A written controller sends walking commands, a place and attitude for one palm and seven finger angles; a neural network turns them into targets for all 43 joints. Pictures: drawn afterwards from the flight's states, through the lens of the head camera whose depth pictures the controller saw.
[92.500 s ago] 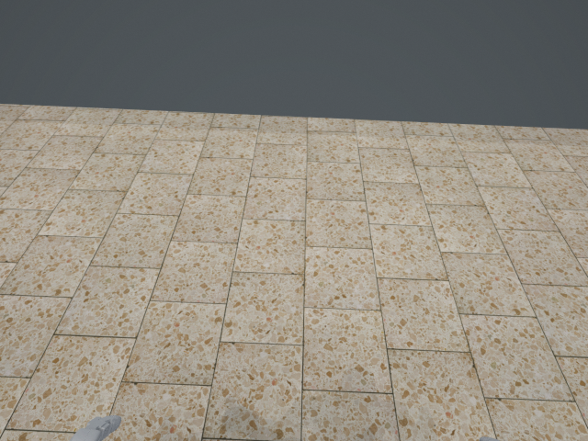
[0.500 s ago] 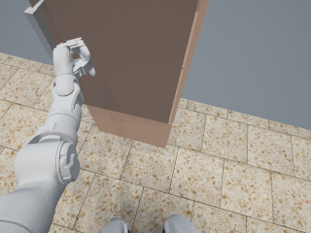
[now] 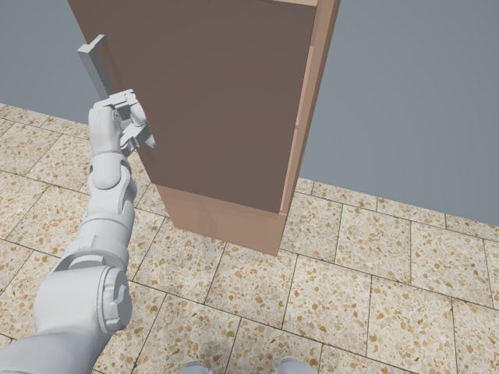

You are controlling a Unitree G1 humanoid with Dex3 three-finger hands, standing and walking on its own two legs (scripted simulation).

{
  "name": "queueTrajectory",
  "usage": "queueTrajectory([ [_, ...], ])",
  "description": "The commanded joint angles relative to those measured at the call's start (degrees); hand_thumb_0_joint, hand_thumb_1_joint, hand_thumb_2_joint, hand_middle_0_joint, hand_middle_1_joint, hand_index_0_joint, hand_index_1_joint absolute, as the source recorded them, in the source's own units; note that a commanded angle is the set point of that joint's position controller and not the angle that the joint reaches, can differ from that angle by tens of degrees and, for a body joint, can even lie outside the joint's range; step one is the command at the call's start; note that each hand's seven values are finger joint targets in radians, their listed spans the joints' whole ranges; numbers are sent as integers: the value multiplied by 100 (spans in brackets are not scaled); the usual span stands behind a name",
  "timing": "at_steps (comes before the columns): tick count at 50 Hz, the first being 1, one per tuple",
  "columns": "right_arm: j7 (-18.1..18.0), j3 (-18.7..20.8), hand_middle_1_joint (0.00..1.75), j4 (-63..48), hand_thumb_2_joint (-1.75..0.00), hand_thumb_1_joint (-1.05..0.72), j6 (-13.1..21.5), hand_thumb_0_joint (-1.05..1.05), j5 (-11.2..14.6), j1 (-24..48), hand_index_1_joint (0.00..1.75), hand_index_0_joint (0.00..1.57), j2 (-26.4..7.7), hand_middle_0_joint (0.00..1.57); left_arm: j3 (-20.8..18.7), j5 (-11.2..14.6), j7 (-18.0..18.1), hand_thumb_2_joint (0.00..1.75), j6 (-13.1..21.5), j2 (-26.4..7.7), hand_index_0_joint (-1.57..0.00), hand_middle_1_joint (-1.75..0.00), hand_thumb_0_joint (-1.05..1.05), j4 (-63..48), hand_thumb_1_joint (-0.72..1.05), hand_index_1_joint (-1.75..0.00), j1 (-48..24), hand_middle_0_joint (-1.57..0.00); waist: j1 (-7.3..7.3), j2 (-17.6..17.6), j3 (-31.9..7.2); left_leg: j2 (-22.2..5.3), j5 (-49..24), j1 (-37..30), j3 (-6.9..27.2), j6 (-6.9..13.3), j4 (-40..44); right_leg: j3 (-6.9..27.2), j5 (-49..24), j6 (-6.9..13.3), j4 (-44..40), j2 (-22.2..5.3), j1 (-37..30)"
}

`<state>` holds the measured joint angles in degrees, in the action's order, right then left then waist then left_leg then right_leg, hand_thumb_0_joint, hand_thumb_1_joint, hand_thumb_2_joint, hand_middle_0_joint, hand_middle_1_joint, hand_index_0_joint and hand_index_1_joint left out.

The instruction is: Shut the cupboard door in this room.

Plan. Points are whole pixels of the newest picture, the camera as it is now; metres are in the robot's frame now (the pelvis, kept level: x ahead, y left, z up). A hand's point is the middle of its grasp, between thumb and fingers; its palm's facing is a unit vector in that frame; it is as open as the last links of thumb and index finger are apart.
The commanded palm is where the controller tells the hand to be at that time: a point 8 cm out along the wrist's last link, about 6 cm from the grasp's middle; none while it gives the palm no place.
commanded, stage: draw the hand back to the body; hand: left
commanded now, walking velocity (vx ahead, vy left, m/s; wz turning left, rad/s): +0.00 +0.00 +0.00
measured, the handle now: (108, 77) +0.66 +0.23 +0.09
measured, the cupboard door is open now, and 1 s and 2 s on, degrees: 2 2 2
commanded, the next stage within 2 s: step back with the hand held close in 1.40 s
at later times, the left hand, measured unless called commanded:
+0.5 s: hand (59, 215) +0.31 +0.20 +0.15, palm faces +0.17 -0.97 -0.19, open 3.1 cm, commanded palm +0.28 +0.25 +0.17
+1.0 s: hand out of the picture +0.20 +0.28 +0.21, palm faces +0.47 -0.79 -0.40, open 5.9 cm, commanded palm +0.14 +0.32 +0.23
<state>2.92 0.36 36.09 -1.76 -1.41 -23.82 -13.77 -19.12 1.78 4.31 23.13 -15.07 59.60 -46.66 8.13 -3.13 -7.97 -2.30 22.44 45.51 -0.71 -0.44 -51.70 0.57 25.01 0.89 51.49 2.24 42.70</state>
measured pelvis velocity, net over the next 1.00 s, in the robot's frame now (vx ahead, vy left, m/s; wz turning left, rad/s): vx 0.02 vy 0.01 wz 0.05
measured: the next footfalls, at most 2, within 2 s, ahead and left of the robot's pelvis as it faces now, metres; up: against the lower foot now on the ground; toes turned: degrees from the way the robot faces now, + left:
none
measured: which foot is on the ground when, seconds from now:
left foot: down 0.00-1.00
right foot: down 0.00-1.00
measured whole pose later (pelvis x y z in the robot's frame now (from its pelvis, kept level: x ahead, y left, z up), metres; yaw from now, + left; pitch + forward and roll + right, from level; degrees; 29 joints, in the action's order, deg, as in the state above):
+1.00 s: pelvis +0.02 +0.01 +0.05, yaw +3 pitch -4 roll +0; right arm -4.0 -2.5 35.4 2.4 1.2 -12.0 -13.0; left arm -18.7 4.3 4.9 3.7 -19.7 -18.5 24.6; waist -3.1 -4.6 -1.0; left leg 0.6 13.0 8.4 0.4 0.6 -25.0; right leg -0.7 15.7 -0.3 23.6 -0.5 4.2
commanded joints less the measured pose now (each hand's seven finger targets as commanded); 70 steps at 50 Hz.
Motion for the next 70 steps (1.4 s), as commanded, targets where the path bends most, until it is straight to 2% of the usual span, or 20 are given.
queueTrajectory([
  [1, -167, 352, 30, -721, -90, -90, 72, 0, 221, -301, 30, 20, -851, 20, 180, 370, -341, 90, -59, -1013, -130, -150, 0, -1958, 90, -150, -1374, -130, -284, 383, -2305, 284, -1614, -1755, -145, 253, 710, -72, -2830, -79, -1058, 76, -1892],
  [5, -335, 342, 30, -778, -90, -90, 204, 0, 345, 20, 30, 20, -826, 20, 443, 800, -474, 90, -339, -727, -130, -150, 0, -3163, 90, -150, -1248, -130, -286, 319, -1822, 270, -1412, -2201, -126, 289, 994, -122, -2480, -80, -1429, 99, -1966],
  [6, -372, 340, 30, -725, -90, -90, 249, 0, 352, 61, 30, 20, -829, 20, 292, 820, -460, 90, -318, -912, -130, -150, 0, -3351, 90, -150, -1146, -130, -345, 366, -1833, 265, -1452, -2288, -89, 294, 1052, -126, -2480, -83, -1453, 100, -2007],
  [11, -405, 256, 30, -757, -90, -90, 477, 0, 398, 496, 30, 20, -737, 20, 703, 712, -535, 90, -388, -638, -130, -150, 0, -4126, 90, -150, -18, -130, -517, -177, -1362, 242, -1357, -2695, -13, 254, 1334, -239, -2032, -11, -1528, 74, -1846],
  [14, -420, 208, 30, -873, -90, -90, 538, 0, 447, 822, 30, 20, -734, 20, 699, 839, -641, 90, -771, -575, -122, -141, 0, -4313, 90, -141, 803, -122, -675, 2, -1008, 252, -1092, -2652, -6, 237, 1552, -274, -1731, 3, -1696, 42, -1982],
  [16, -468, 160, 30, -989, -90, -90, 543, 0, 503, 1051, 30, 20, -758, 20, 510, 993, -731, 90, -1073, -725, -116, -135, 0, -4449, 90, -135, 1329, -116, -792, 399, -800, 262, -939, -2549, -19, 248, 1717, -256, -1559, -21, -1857, -4, -2173],
  [17, -551, 170, 30, -1115, -90, -90, 390, 0, 493, 1243, 30, 20, -612, 20, 1042, 466, -503, 90, -1007, -864, -113, -132, 0, -5123, 90, -132, 1477, -113, -659, 544, -654, 322, -889, -2841, -62, 261, 1944, -26, -1405, -43, -2170, -122, -2257],
  [19, -656, 134, 30, -1209, -90, -90, 313, 0, 488, 1457, 30, 20, -615, 20, 936, 443, -315, 90, -1124, -831, -108, -126, 0, -5460, 90, -126, 1913, -108, -695, 671, -443, 285, -888, -2974, 1, 268, 2101, -98, -1312, -41, -2315, -132, -2348],
  [21, -736, 69, 30, -1223, -90, -90, 277, 0, 489, 1641, 30, 20, -609, 20, 859, 378, -206, 90, -1234, -1022, -102, -120, 0, -5892, 90, -120, 1973, -102, -720, 492, -354, 273, -940, -3234, 14, 272, 2270, -103, -1324, -35, -2477, -143, -2471],
  [22, -756, 42, 30, -1234, -90, -90, 284, 0, 484, 1724, 30, 20, -574, 20, 911, 346, -162, 90, -1273, -973, -100, -117, 0, -6104, 90, -117, 2000, -100, -719, 216, -275, 258, -919, -3375, 31, 253, 2356, -124, -1265, -15, -2519, -146, -2483],
  [28, -813, -99, 30, -1224, -90, -90, 450, 0, 403, 1907, 30, 20, -509, 20, 901, 235, 28, 90, -1433, -962, -83, -99, 0, -7170, 90, -99, 2787, -83, -800, -194, -169, 196, -1073, -4007, 221, 182, 2837, -249, -1369, 49, -2809, -118, -2859],
  [34, -773, -137, 30, -1162, -90, -90, 529, 0, 328, 2025, 30, 20, -481, 20, 675, 243, 57, 90, -1555, -961, -67, -81, 0, -7812, 90, -81, 4145, -67, -917, -56, 113, 156, -1410, -4108, 204, 145, 3101, -303, -1632, 41, -3031, -124, -3240],
  [38, -748, -130, 30, -1144, -90, -90, 555, 0, 286, 2090, 30, 20, -470, 20, 242, 254, 71, 90, -1571, -1183, -56, -69, 0, -8229, 90, -69, 4895, -56, -1019, 77, 148, 165, -1634, -4083, 168, 142, 3151, -312, -1795, 28, -3108, -154, -3484],
  [47, -739, -60, 30, -1086, -90, -90, 744, 0, 246, 2151, 30, 20, -416, 20, -616, 276, 168, 90, -1521, -1628, -31, -42, 0, -9236, 90, -42, 6382, -31, -1161, -204, 165, 200, -1976, -4060, 60, 152, 3034, -317, -2069, -11, -3141, -224, -3647],
  [50, -756, -7, 30, -1049, -90, -90, 853, 0, 235, 2132, 30, 20, -453, 20, -939, 295, 201, 90, -1516, -1774, -23, -33, 0, -9306, 90, -33, 6941, -23, -1204, 0, 364, 198, -2047, -4010, 36, 177, 2979, -319, -2168, -35, -3225, -203, -3551],
  [55, -808, 39, 30, -920, -90, -90, 919, 0, 251, 2062, 30, 20, -516, 20, -490, 242, 196, 90, -1565, -1353, -20, -30, 0, -8988, 90, -30, 6500, -20, -1025, 160, 933, 205, -1648, -3989, 13, 216, 3013, -303, -1684, -84, -3347, -215, -3101],
  [59, -867, 58, 30, -936, -90, -90, 942, 0, 241, 2038, 30, 20, -523, 20, -576, 223, 257, 90, -1547, -1484, -20, -30, 0, -8956, 90, -30, 6374, -20, -1096, 318, 585, 239, -1618, -4100, 22, 269, 3012, -282, -1633, -98, -3224, -261, -3246],
  [63, -877, 27, 30, -948, -90, -90, 1014, 0, 217, 2113, 30, 20, -461, 20, -723, 222, 280, 90, -1461, -1638, -20, -30, 0, -9317, 90, -30, 6480, -20, -1194, 28, 238, 267, -1844, -4160, 7, 254, 2963, -258, -1902, -69, -3143, -290, -3524],
  [69, -862, -9, 30, -917, -90, -90, 1045, 0, 211, 2134, 30, 20, -399, 20, -858, 246, 269, 90, -1478, -1676, -20, -30, 0, -9292, 90, -30, 6740, -20, -1207, -181, 525, 246, -2029, -4070, -52, 216, 2917, -237, -2198, -63, -3183, -287, -3471],
  [70, -856, 1, 30, -894, -90, -90, 1043, 0, 204, 2120, 30, 20, -418, 20, -901, 260, 247, 90, -1497, -1689, -20, -30, 0, -9187, 90, -30, 6818, -20, -1224, -39, 578, 242, -2096, -4011, -34, 211, 2919, -247, -2272, -60, -3216, -276, -3513],
])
